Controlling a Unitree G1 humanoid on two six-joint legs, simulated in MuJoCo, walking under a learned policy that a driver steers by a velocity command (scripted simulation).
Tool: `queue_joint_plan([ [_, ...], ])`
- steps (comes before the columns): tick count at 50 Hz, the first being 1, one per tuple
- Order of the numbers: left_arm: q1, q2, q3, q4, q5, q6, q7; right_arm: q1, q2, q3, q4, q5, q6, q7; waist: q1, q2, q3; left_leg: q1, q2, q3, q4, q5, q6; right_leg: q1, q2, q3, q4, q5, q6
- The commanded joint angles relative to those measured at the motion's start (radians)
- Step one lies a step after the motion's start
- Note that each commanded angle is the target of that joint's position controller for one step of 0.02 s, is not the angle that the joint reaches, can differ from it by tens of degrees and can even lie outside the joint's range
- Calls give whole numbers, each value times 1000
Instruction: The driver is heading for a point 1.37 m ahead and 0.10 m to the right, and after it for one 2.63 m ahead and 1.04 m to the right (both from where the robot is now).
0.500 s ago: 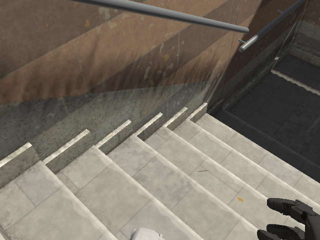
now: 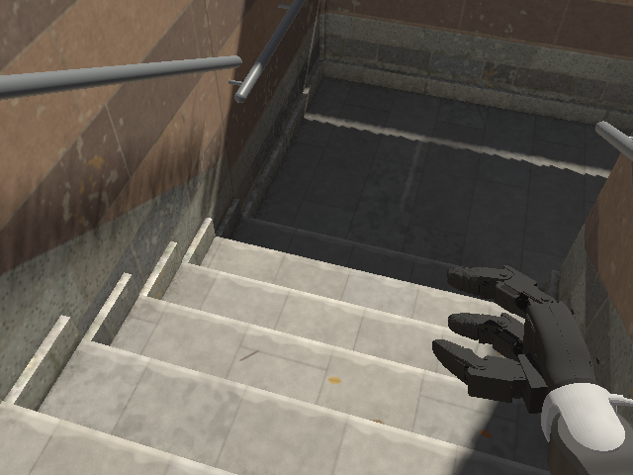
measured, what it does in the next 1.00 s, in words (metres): goes down, turning right: left foot, then right foot 0.17 m lower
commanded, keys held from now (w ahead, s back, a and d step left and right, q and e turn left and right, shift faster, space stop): e+shift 0.20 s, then shift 0.10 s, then w+shift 0.06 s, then shift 0.42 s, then w+shift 0.22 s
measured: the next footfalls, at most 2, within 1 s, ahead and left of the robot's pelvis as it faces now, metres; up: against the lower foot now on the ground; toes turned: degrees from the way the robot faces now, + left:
left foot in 0.42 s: +0.11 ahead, +0.10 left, +0.00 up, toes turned -24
right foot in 0.78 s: +0.32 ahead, -0.19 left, -0.17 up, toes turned -18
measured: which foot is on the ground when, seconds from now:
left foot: down 0.00-0.32, up 0.34-0.40, down 0.42-0.78, up 0.80-1.00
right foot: down 0.00-0.42, up 0.44-0.76, down 0.78-1.00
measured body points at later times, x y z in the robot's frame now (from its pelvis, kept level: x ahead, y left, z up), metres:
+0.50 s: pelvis +0.15 +0.01 -0.02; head +0.20 -0.01 +0.42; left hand +0.19 +0.26 -0.15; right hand +0.40 -0.25 -0.06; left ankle +0.08 +0.11 -0.75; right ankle +0.01 -0.13 -0.70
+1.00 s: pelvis +0.36 -0.08 -0.20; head +0.37 -0.07 +0.25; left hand +0.42 +0.14 -0.35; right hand +0.33 -0.34 -0.34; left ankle +0.44 +0.07 -0.84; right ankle +0.29 -0.17 -0.92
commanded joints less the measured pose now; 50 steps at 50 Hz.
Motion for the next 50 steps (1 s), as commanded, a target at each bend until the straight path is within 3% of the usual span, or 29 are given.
queue_joint_plan([
  [1,20,96,27,-74,0,-22,-12,-144,-99,-52,-69,6,-34,2,-31,125,-54,-114,-27,-47,-530,-206,-33,212,-41,46,-28,601,-56],
  [5,234,58,33,42,-4,-69,-30,-239,-133,-86,-96,35,-48,-16,46,-5,-35,-340,-57,-92,-323,-365,-56,536,-95,161,-42,787,-88],
  [9,209,99,55,58,-6,-45,-15,-284,-126,-82,-125,41,-53,6,38,58,-114,-409,-49,-140,-419,-378,-68,684,-135,294,5,916,-102],
  [14,298,-3,36,130,-24,-60,-31,-363,-148,-98,-123,60,-68,10,83,29,-99,-362,-50,-78,-541,-373,-85,751,-70,269,12,950,-49],
  [16,383,47,50,205,-10,-69,-16,-374,-174,-115,-128,47,-59,12,109,99,-92,-405,-32,-132,-521,-437,-138,783,-106,324,65,959,-86],
  [18,355,-5,34,261,-20,-70,-13,-325,-141,-115,-115,52,-53,34,90,89,-137,-241,-17,-179,-690,-394,-126,694,-89,335,54,778,-90],
  [20,125,-35,4,229,23,-48,-19,-5,-41,-89,13,72,-34,31,-73,28,-184,568,38,-175,-1046,95,-71,72,-2,280,53,733,-37],
  [21,131,-22,1,217,70,-46,-25,190,-88,-103,89,65,-7,18,-125,267,-248,999,141,-198,-934,513,-1,-319,119,211,276,96,18],
  [22,147,-17,-12,192,101,-68,-25,368,-155,-99,98,44,5,19,-199,431,-381,1160,393,-354,-725,1180,128,-486,199,156,538,-538,24],
  [23,157,71,10,145,64,-92,-25,390,-237,-123,137,16,26,12,-150,412,-353,1069,560,-437,-717,1423,227,-565,151,126,620,-552,40],
  [25,104,38,-6,190,44,-92,-5,314,-191,-111,180,31,22,31,-133,234,-128,871,424,-376,-768,1075,190,-643,50,-10,645,-386,61],
  [27,172,10,-11,249,66,-79,12,293,-211,-112,241,34,31,35,-58,104,-67,712,327,-304,-821,999,105,-572,10,-103,570,-173,55],
  [29,193,-53,-37,214,80,-81,22,150,-240,-107,273,0,45,31,50,168,-77,411,357,-314,-889,933,127,-255,-112,-172,394,97,55],
  [30,168,-15,-20,227,55,-105,8,157,-223,-113,257,35,32,16,12,168,-45,332,258,-283,-753,509,134,-237,-108,-225,339,293,76],
  [32,116,-45,-33,242,94,-146,-17,310,-145,-77,295,84,22,-22,-51,47,-31,285,106,-158,-613,188,91,-151,-52,-355,145,544,84],
  [33,48,-84,-53,202,107,-155,-34,424,-152,-80,324,93,20,-40,-117,4,15,186,0,-53,-545,-68,45,-39,-10,-431,-128,816,121],
  [35,70,-122,-60,188,102,-148,-47,514,-135,-61,370,67,20,-63,-114,75,41,153,-10,-75,-431,-135,31,86,-24,-433,-315,943,133],
  [38,344,-43,-31,260,114,-149,-58,535,-125,-39,395,76,41,-62,4,142,3,-8,-10,-130,-52,-54,1,390,-140,-398,-453,1108,71],
  [39,535,-4,-27,320,133,-147,-59,544,-103,-28,409,64,41,-38,106,13,-89,-129,-63,-123,268,-458,-30,604,-266,-311,-378,1337,-24],
  [40,507,-17,-55,330,138,-163,-77,625,-83,-22,401,68,30,-25,73,-59,-236,-197,-68,-166,497,-795,-20,735,-337,-291,-55,1456,-64],
  [41,480,66,-24,355,97,-160,-73,806,-141,-35,405,89,4,-9,-21,-199,-273,-331,25,-298,568,-745,-2,755,-467,-149,85,1208,-241],
  [42,396,71,-14,335,62,-147,-68,793,-227,-50,402,79,-14,1,-15,-94,-265,-440,85,-263,551,-684,3,680,-473,-107,26,787,-310],
  [43,305,36,-30,270,62,-149,-68,740,-320,-90,410,71,-30,12,-18,69,-244,-389,117,-294,379,-431,28,519,-413,-171,-44,427,-299],
  [44,180,164,14,313,52,-143,-43,689,-242,-69,354,96,-14,2,-107,-195,-184,-441,202,-224,309,-324,-1,330,-576,199,-170,-250,-375],
  [45,79,58,-28,254,76,-150,-38,596,-277,-77,348,71,12,-18,-113,80,-40,-420,229,-219,152,-172,-28,64,-492,181,-275,-433,-344],
  [46,61,38,-41,277,96,-158,-25,537,-235,-73,327,40,28,-28,-117,90,77,-316,225,-219,-23,-63,-55,-176,-429,128,-273,-397,-314],
  [47,97,33,-40,302,87,-175,-18,568,-164,-55,349,21,41,-36,-115,113,101,-221,211,-166,-158,-42,-84,-283,-335,20,-250,-391,-280],
  [48,152,55,-31,332,82,-183,-15,588,-173,-57,356,1,36,-36,-103,59,56,-167,194,-151,-111,0,-97,-283,-321,2,-253,-342,-276],
  [50,153,74,-18,344,88,-210,-9,677,-220,-79,383,28,15,-36,-143,2,23,-117,173,-122,-29,77,-107,-309,-286,-77,-187,-285,-241],
])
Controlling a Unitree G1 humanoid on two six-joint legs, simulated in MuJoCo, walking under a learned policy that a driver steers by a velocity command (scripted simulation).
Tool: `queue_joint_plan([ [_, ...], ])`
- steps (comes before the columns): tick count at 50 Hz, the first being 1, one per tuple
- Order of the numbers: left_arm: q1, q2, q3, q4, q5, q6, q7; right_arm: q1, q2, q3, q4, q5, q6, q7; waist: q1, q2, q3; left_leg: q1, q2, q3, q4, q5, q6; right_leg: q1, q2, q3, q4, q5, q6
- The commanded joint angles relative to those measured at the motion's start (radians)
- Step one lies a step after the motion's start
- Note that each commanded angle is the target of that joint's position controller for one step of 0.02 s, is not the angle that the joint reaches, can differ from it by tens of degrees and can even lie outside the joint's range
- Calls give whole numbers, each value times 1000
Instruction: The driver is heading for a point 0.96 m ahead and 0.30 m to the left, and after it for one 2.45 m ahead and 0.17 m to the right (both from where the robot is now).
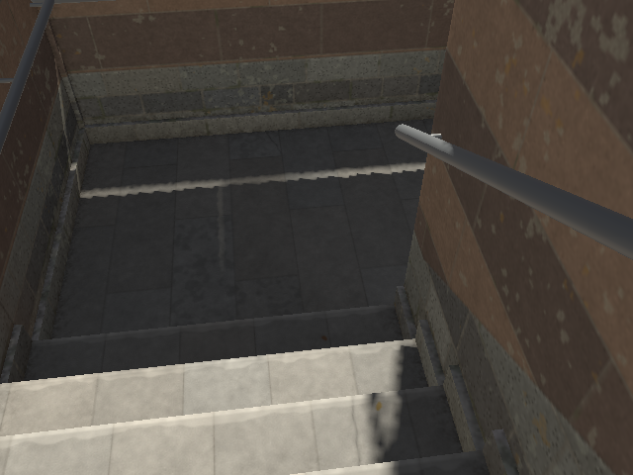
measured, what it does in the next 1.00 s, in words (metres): goes down: left foot 0.17 m lower, then right foot 0.17 m lower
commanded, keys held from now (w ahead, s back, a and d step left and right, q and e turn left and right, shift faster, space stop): w+shift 1.00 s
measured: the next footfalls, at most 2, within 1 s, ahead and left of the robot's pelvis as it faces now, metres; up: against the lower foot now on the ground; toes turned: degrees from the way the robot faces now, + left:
left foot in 0.26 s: +0.23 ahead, +0.23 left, -0.17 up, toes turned +0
right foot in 0.70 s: +0.55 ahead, +0.07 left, -0.34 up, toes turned +2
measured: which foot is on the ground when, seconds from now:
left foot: up 0.00-0.24, down 0.26-0.68, up 0.70-0.98, down 1.00-1.00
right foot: down 0.00-0.24, up 0.26-0.68, down 0.70-1.00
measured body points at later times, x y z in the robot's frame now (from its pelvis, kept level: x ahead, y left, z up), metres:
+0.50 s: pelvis +0.30 +0.17 -0.22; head +0.30 +0.18 +0.23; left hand +0.50 +0.37 -0.32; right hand +0.16 -0.02 -0.36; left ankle +0.19 +0.23 -0.89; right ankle +0.42 -0.02 -0.83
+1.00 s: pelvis +0.74 +0.21 -0.46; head +0.74 +0.23 -0.01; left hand +0.59 +0.42 -0.61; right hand +0.92 -0.03 -0.54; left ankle +0.82 +0.31 -1.18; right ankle +0.53 +0.07 -1.01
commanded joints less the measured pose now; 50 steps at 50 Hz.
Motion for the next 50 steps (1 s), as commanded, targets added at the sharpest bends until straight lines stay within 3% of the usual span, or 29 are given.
queue_joint_plan([
  [1,25,187,56,-23,-30,-47,31,61,-145,-53,-42,7,-22,-4,-34,-140,170,-153,67,-94,-66,334,-16,-115,-289,374,-138,-178,-197],
  [5,48,189,63,-18,-18,-48,48,-142,-84,-28,-105,-22,-63,33,20,-127,147,-90,50,-37,-384,630,4,-148,-240,276,28,-269,-125],
  [7,-30,238,78,-51,-6,-27,37,-190,-58,-22,-133,8,-38,52,18,-142,114,289,-35,87,-501,528,-9,-367,-199,159,17,-248,-87],
  [9,-118,234,82,-76,-19,-27,32,-112,-106,-41,-133,29,-9,46,-51,-163,141,386,24,68,-519,417,13,-359,-241,146,83,-175,-43],
  [10,-211,258,95,-51,-18,-34,14,182,-169,-73,-3,0,0,37,-184,-183,37,601,-7,136,-266,480,37,-407,-285,158,263,-56,-7],
  [12,-243,230,88,-51,-23,-21,-12,492,-158,-83,79,-9,-22,33,-340,-23,14,748,-28,212,-768,219,82,-205,-137,13,833,170,88],
  [13,-280,147,80,-34,-15,-23,-1,568,-121,-61,130,-34,-42,43,-399,226,139,771,40,137,-791,272,140,-420,-4,64,1410,-370,83],
  [14,-201,13,48,-82,-18,-42,-2,498,-104,-12,116,-57,-74,66,-241,454,204,793,28,93,-406,773,67,-737,96,249,1712,-543,29],
  [15,60,-33,32,-106,-49,-59,-10,456,-100,-3,95,-43,-69,84,-58,607,41,886,45,-109,-435,898,76,-812,69,280,1671,-442,-18],
  [16,70,8,28,-153,-77,-86,-10,496,-208,-50,137,2,-57,82,-36,440,-24,875,214,-488,-710,244,210,-917,17,215,1513,-252,-22],
  [17,-68,47,32,-178,-118,-84,-6,363,-204,-56,110,2,-66,83,-8,124,23,767,327,-697,-833,-227,279,-985,-93,185,1382,-62,-43],
  [19,-226,96,38,-195,-97,-49,7,69,-128,-20,35,-43,-125,67,72,-117,176,409,288,-749,-755,-257,223,-898,-171,287,1094,222,-61],
  [23,-336,114,37,-240,-8,-24,-21,187,-128,-15,112,-31,-117,-3,12,19,152,323,154,-394,-674,22,270,-730,-199,183,610,375,35],
  [24,-343,118,35,-242,-17,-26,-31,213,-148,-19,116,-38,-120,-4,7,35,143,336,143,-367,-643,108,267,-720,-194,128,619,424,35],
  [27,-545,107,35,-282,1,-60,-92,295,-36,23,143,27,-121,-36,-101,-26,182,187,-3,-113,-630,-98,185,-357,-99,4,59,1034,11],
  [30,-480,80,38,-281,-18,-42,-109,291,-52,8,180,5,-92,-35,-86,94,132,244,-13,-51,-520,49,192,-161,-55,-11,114,1019,-10],
  [33,-53,185,94,-149,-9,-34,-106,133,-70,-4,154,-17,-73,-17,131,98,28,294,-32,-1,-96,662,163,202,25,-115,160,656,-47],
  [34,332,236,119,-23,-14,-39,-97,-20,-91,-11,136,-10,-85,0,354,-17,-3,154,-47,0,341,786,115,481,-38,-101,56,682,-78],
  [35,673,176,109,128,-10,-49,-95,-206,-83,-26,99,16,-113,11,549,-304,3,-69,-226,48,946,117,56,722,-123,-65,-184,841,-140],
  [36,559,7,51,182,-20,-61,-86,-187,42,-8,42,24,-134,0,373,-323,139,-245,-251,-31,1052,-542,130,572,-209,130,-221,734,-162],
  [37,417,-6,13,104,12,-82,-69,0,79,3,-22,60,-157,-1,137,-449,124,-420,-240,-226,869,-572,159,662,-243,279,42,1164,-186],
  [38,312,-34,21,94,12,-70,-66,72,95,16,4,46,-159,26,58,-197,77,-520,-167,-203,667,-463,177,673,-286,346,32,930,-216],
  [40,43,44,33,25,-25,-79,-61,67,21,-21,18,24,-155,11,-111,129,125,-297,-71,-96,182,-110,188,189,-274,333,-87,613,-214],
  [41,-209,131,44,-45,-9,-81,-29,-25,-13,-20,-46,14,-146,-2,-173,14,235,-133,52,-61,-150,-62,99,-204,-381,491,-96,562,-255],
  [43,-106,171,60,-1,18,-94,-3,-4,-1,-10,-19,-1,-139,14,-151,93,144,198,-6,53,-146,267,37,-436,-261,437,30,465,-248],
  [45,-75,140,49,5,-55,-103,33,-33,14,3,-20,-20,-134,51,-120,-4,120,513,-29,70,-552,738,56,-571,-82,154,114,100,-134],
  [47,-53,161,52,33,-58,-84,40,-118,0,0,-102,13,-85,41,-101,-119,108,627,-65,121,-582,571,21,-506,-90,149,188,171,-104],
  [49,-233,205,70,10,-46,-85,-7,571,-149,-57,94,-28,-68,20,-447,-95,-129,1083,-76,171,-493,527,108,-452,-52,129,832,603,-31],
  [50,-334,164,74,-8,-62,-96,-26,874,-135,-53,213,-47,-73,17,-599,167,-64,1171,-4,146,-631,505,190,-566,97,126,1441,229,33],
])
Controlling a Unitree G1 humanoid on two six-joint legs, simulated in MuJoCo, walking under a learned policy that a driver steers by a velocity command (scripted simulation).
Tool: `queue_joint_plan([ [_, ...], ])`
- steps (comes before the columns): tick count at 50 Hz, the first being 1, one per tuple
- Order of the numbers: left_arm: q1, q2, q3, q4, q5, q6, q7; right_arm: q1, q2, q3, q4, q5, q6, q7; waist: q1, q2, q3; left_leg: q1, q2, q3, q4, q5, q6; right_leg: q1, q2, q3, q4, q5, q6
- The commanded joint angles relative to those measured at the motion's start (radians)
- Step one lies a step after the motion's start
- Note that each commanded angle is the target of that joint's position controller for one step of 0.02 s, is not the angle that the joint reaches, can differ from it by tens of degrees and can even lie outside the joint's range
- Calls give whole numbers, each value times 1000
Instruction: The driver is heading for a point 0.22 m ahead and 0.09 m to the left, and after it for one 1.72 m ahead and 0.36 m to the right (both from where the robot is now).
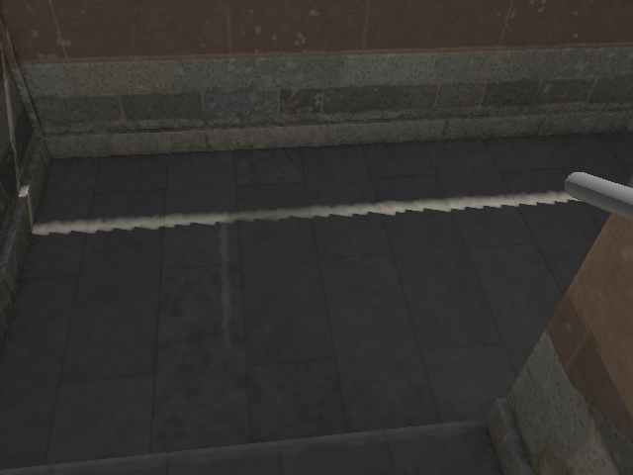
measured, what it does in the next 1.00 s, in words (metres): goes down: right foot 0.17 m lower, then left foot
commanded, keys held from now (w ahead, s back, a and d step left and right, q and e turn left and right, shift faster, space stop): shift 1.00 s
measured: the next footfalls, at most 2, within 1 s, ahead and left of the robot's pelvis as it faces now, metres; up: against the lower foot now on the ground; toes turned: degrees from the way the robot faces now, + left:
right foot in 0.34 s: +0.39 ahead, -0.06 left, -0.17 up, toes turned +2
left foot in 0.66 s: +0.48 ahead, +0.23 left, -0.18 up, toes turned -3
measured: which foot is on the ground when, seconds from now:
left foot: down 0.00-0.34, up 0.36-0.64, down 0.66-0.96, up 0.98-1.00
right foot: down 0.00-0.00, up 0.02-0.32, down 0.34-1.00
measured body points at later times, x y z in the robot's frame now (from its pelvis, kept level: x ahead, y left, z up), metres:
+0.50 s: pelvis +0.33 +0.01 -0.22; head +0.35 +0.01 +0.23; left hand +0.32 +0.23 -0.38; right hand +0.42 -0.22 -0.36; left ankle +0.36 +0.20 -0.84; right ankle +0.35 -0.06 -0.94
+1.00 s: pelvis +0.47 +0.08 -0.26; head +0.48 +0.07 +0.19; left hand +0.46 +0.31 -0.41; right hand +0.51 -0.15 -0.42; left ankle +0.53 +0.24 -0.99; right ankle +0.35 -0.05 -0.94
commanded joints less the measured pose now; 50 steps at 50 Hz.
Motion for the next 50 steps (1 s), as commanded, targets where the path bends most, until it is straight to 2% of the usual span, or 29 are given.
queue_joint_plan([
  [1,-350,29,11,-214,-15,-51,-36,936,-49,-11,311,-28,39,-5,-387,484,26,877,135,-140,69,363,113,-886,137,208,940,-54,-38],
  [2,-132,-11,-5,-241,-45,-60,-52,699,-64,6,235,-33,39,-2,-131,601,-18,850,235,-408,10,553,186,-992,102,270,814,-6,-70],
  [3,-105,12,-11,-215,-21,-54,-51,587,-67,-11,224,2,31,12,-65,171,11,753,311,-471,-7,253,230,-1067,-1,238,588,162,-81],
  [4,-128,20,-9,-193,7,-39,-39,524,-87,-24,213,20,22,27,-35,-60,44,562,301,-457,6,237,237,-981,-36,187,524,210,-72],
  [5,-177,12,-9,-203,5,-19,-16,432,-84,-16,206,-11,2,28,25,-141,52,336,298,-561,-56,52,217,-914,-95,187,337,359,-82],
  [6,-243,30,-20,-240,-24,1,-6,237,-163,-24,153,-29,-4,-8,96,-83,169,22,354,-620,-106,76,237,-822,-140,189,77,399,-4],
  [7,-334,95,-10,-266,-12,10,9,181,-129,-13,146,-47,-1,-40,88,-185,201,-186,265,-488,-89,54,201,-629,-183,149,-154,469,39],
  [8,-264,66,-12,-231,30,15,5,236,-143,-21,186,-61,5,-54,101,-126,108,-255,175,-394,-29,27,179,-409,-145,81,-123,697,41],
  [9,-271,61,-16,-218,32,0,-11,254,-105,-14,204,-21,4,-78,95,-45,98,-232,123,-332,39,-183,132,-399,-157,88,-243,909,42],
  [11,-442,87,-22,-262,59,-28,-56,299,-47,9,191,44,-12,-100,15,-79,107,-375,-60,-58,111,-475,74,-78,-82,-29,-705,1425,40],
  [14,-540,41,-40,-379,19,22,-75,421,-22,12,263,53,50,-94,-41,33,47,-129,-85,-34,305,-589,37,26,-42,-57,-925,1345,79],
  [15,-214,105,-3,-251,29,30,-77,338,-29,9,280,21,66,-79,116,83,-80,-132,-95,-34,542,-433,10,291,-32,-97,-791,1496,66],
  [16,95,173,23,-149,37,38,-79,227,-51,7,250,27,62,-62,286,102,-102,-105,-90,-17,794,-185,-38,412,-96,-75,-925,1457,23],
  [17,307,205,30,-63,52,43,-81,173,-33,-3,235,19,49,-57,382,-104,-68,-199,-257,-29,1325,-780,-101,515,-233,61,-1008,1557,-98],
  [18,63,178,-14,-114,87,29,-89,536,107,25,213,70,44,-42,45,-347,-122,-479,-250,-229,1351,-1201,-90,675,-476,372,-738,2109,-265],
  [19,-61,134,-15,-168,63,34,-78,540,47,29,212,52,42,-38,24,-309,-189,-513,-166,-310,1251,-1135,-73,626,-519,417,-739,2007,-312],
  [22,-317,139,-9,-225,35,25,-66,371,-43,-12,202,21,82,-80,-109,138,6,-330,-75,-188,814,-658,-30,-12,-367,286,-926,1514,-199],
  [23,-358,200,8,-219,48,19,-41,372,11,-1,176,6,96,-75,-155,-30,-8,-241,-22,-202,672,-577,-62,-134,-406,321,-899,1608,-235],
  [25,-350,109,-22,-184,82,46,-4,294,18,7,129,2,110,-69,-152,-59,-99,-55,47,-162,438,-498,-108,-200,-351,271,-866,1640,-246],
  [26,-359,132,-20,-183,89,45,5,353,24,4,164,20,105,-62,-178,-54,-175,105,22,-123,500,-331,-112,-256,-309,225,-833,1581,-230],
  [28,-346,142,-14,-179,27,42,2,315,3,-7,167,9,111,-54,-150,-18,-124,108,2,-90,390,-258,-110,-262,-249,129,-803,1357,-222],
  [30,-170,45,-31,-110,-1,39,29,128,-2,-15,110,11,108,-52,-45,-39,-12,-245,41,-197,306,-241,-104,-41,-286,273,-692,961,-240],
  [34,-137,62,-17,-125,37,51,29,27,-28,-28,65,27,75,-10,0,-176,-6,-217,44,-171,87,-269,-83,-27,-277,348,-598,829,-225],
  [37,-138,4,-39,-162,23,72,9,68,-1,-39,127,50,94,-26,-5,109,13,120,-16,-69,-200,75,-91,-207,-83,-13,-585,530,2],
  [40,-196,35,-33,-129,16,64,16,20,3,-37,107,34,85,-22,-36,-31,102,211,-33,-39,-269,209,-109,-196,-96,-12,-667,517,31],
  [46,-126,-3,-14,-108,16,57,21,199,-19,-53,214,41,87,-12,-21,118,82,229,-43,-25,-369,623,-113,-80,-7,-190,-482,322,49],
  [48,-37,60,-2,-85,17,58,36,61,0,-53,158,22,86,-13,56,-12,174,35,-106,51,-301,508,-200,81,-38,-168,-642,414,5],
  [49,-106,38,-2,-111,-3,63,48,48,-19,-53,154,39,78,-8,50,-129,201,-57,-68,2,-323,181,-164,61,-130,-53,-550,547,-33],
  [50,-100,33,-1,-126,-12,65,50,-14,-37,-52,134,35,70,6,91,-128,208,-94,-55,13,-385,-44,-146,82,-166,15,-521,658,-65],
])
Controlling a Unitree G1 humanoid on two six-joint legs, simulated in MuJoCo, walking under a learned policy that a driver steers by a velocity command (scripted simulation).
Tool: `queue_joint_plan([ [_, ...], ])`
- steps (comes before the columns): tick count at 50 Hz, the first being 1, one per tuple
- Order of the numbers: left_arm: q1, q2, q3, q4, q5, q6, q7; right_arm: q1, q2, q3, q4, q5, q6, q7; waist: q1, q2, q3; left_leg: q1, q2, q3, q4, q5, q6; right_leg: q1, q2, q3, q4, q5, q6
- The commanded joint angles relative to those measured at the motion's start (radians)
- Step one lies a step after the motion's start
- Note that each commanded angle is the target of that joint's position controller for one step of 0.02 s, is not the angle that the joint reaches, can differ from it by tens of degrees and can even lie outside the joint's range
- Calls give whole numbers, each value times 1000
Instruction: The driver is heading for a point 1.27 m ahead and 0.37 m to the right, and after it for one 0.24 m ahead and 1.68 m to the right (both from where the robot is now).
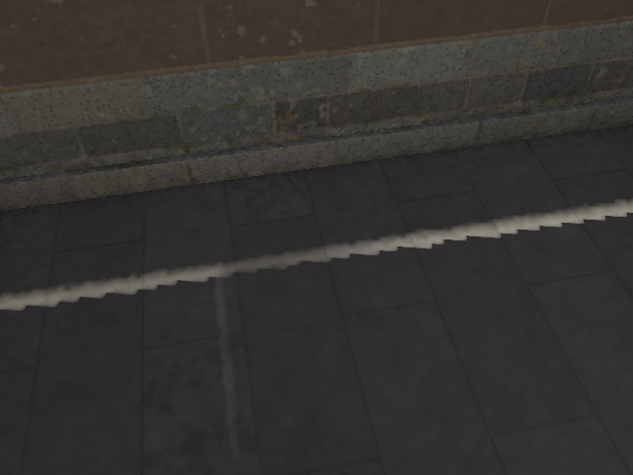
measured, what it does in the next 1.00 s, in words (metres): goes down: left foot 0.17 m lower, then right foot 0.17 m higher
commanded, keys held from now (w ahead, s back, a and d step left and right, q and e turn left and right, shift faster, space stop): shift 1.00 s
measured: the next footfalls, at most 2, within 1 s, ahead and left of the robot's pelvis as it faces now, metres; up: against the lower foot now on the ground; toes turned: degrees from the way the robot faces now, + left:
left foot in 0.12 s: +0.13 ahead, +0.12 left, -0.17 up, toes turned +1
right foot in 0.40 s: +0.02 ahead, -0.15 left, +0.00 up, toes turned +2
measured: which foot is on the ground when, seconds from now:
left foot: up 0.00-0.10, down 0.12-0.44, up 0.46-0.74, down 0.76-1.00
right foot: down 0.00-0.14, up 0.16-0.38, down 0.40-0.74, up 0.76-1.00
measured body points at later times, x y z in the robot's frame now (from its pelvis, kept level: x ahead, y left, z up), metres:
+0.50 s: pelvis +0.02 -0.04 -0.10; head +0.02 -0.06 +0.35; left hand +0.13 +0.18 -0.22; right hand +0.11 -0.28 -0.25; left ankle +0.08 +0.11 -0.83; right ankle -0.02 -0.15 -0.67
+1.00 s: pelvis +0.04 -0.05 -0.10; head +0.05 -0.04 +0.35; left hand +0.18 +0.15 -0.23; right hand +0.01 -0.25 -0.26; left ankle +0.06 +0.05 -0.84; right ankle -0.01 -0.18 -0.61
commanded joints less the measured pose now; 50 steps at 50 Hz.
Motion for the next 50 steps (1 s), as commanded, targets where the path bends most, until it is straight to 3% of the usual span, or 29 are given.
queue_joint_plan([
  [1,138,73,25,-21,-6,13,10,-186,-91,-12,-98,-11,-29,38,119,-83,136,-194,-13,53,-269,-240,103,23,-50,46,-33,651,-152],
  [3,150,112,39,2,12,50,-5,-35,-35,-15,-43,-20,6,45,88,-80,28,126,-23,119,-327,13,125,-147,-59,23,104,597,-149],
  [5,67,68,18,1,0,63,-18,224,-34,-24,30,-22,41,32,-52,-92,-57,404,-19,118,-201,13,147,-339,-25,0,210,482,-128],
  [6,19,19,7,-15,3,54,-30,339,-58,-24,73,-31,49,24,-105,8,-113,555,34,93,-117,268,163,-436,21,-62,369,235,-84],
  [7,52,-29,-5,-33,-23,42,-46,348,-121,-15,88,-49,44,23,-91,207,-171,694,200,-30,9,539,259,-575,71,-35,666,-243,-25],
  [8,112,-6,-7,-24,-44,40,-55,295,-115,8,85,-45,45,21,-39,262,-239,662,283,-131,86,517,356,-598,4,20,821,-301,17],
  [9,92,36,-4,-43,-38,37,-56,251,-127,12,71,-29,51,22,-36,208,-239,591,316,-160,56,406,419,-640,-6,21,868,-308,32],
  [10,19,57,-1,-69,-28,37,-43,227,-155,18,50,-46,50,23,-53,102,-212,460,358,-195,8,345,472,-636,2,18,966,-278,27],
  [11,13,29,-14,-119,-40,44,-17,130,-265,-1,18,-58,47,10,3,92,-203,299,445,-315,-81,65,569,-596,-41,47,904,-94,44],
  [14,-63,63,-13,-148,2,90,25,-25,-227,20,-55,-70,52,-23,31,79,-86,-68,347,-227,-217,-375,475,-404,-17,1,804,-54,31],
  [17,-101,56,-13,-158,21,77,18,64,-133,41,-27,-42,57,-52,-15,177,-27,-69,265,-162,-207,-533,401,-434,-24,35,780,35,11],
  [20,-101,30,-32,-172,21,58,-6,61,-181,26,-18,-23,63,-66,-3,176,-43,-69,241,-111,-165,-431,382,-356,-29,22,651,16,-8],
  [21,-96,30,-37,-178,31,54,-11,6,-179,20,-40,-5,66,-62,22,138,-21,-163,204,-66,-135,-389,350,-244,-43,33,476,59,-27],
  [22,-93,60,-32,-171,44,50,-10,-68,-167,13,-69,11,76,-53,55,-13,55,-227,111,53,-48,-434,296,-250,-51,86,158,190,-65],
  [23,-84,199,2,-147,51,44,13,-57,-155,4,-105,-9,81,-47,17,-328,177,-269,-18,144,150,-681,254,-394,-109,321,-185,344,-129],
  [24,-53,205,5,-162,66,23,27,-134,-146,-3,-136,-11,76,-42,75,-368,233,-375,-74,13,197,-846,266,-413,-162,575,-352,287,-234],
  [25,-55,209,15,-162,67,0,30,-207,-104,0,-162,10,59,-36,92,-357,231,-533,-114,-114,255,-992,281,-311,-211,664,-345,364,-307],
  [27,-70,172,31,-177,39,-15,31,-170,-68,-12,-114,5,40,-28,94,-189,146,-679,-117,-237,275,-907,260,-151,-227,632,-116,318,-321],
  [29,-102,152,37,-166,41,30,47,-104,-114,-40,-85,-17,49,-25,39,-104,6,-398,-108,-111,300,-628,225,-302,-198,448,-27,274,-259],
  [32,-299,113,13,-180,37,65,6,40,-15,-20,-56,3,98,-1,-125,-28,-48,129,-125,137,290,-461,185,-642,-107,165,-57,92,-168],
  [36,-249,52,-3,-114,-13,40,14,153,32,0,-19,-34,112,-7,-123,-54,17,318,-49,221,-310,-312,203,-442,-53,46,182,376,-93],
  [38,-180,1,-2,-82,-22,21,-6,286,56,33,39,-63,68,1,-122,24,-54,523,138,18,-281,48,300,-581,40,-16,671,177,-41],
  [39,-82,-42,-11,-107,-33,24,-10,135,-70,34,26,-95,58,3,10,48,-110,409,285,-141,-124,-163,423,-614,18,40,859,-1,-9],
  [40,-118,-10,-17,-134,-39,29,-3,113,-133,13,8,-93,47,-4,-25,77,-100,267,385,-283,-211,-470,519,-648,5,99,906,7,5],
  [41,-219,49,-2,-156,-39,39,9,115,-90,33,0,-103,33,-13,-66,3,-22,205,366,-274,-259,-554,503,-700,14,122,946,61,6],
  [43,-231,38,8,-125,0,73,42,82,-56,52,-34,-90,24,-3,-55,-59,-39,132,206,-88,-243,-396,394,-644,63,-24,1017,42,-21],
  [45,-169,0,-6,-152,7,46,41,222,-62,64,6,-81,14,5,-22,47,-93,158,179,-68,-109,141,448,-635,63,-38,1158,-24,5],
  [47,-212,-1,-35,-219,-17,33,33,137,-125,48,4,-72,40,-47,17,207,-104,82,260,-169,-168,-42,496,-575,-20,10,993,81,56],
  [50,-264,0,-51,-237,1,62,36,125,-132,44,-32,-69,61,-56,2,120,-89,63,234,-118,-186,-34,468,-456,-20,-48,772,-2,49],
])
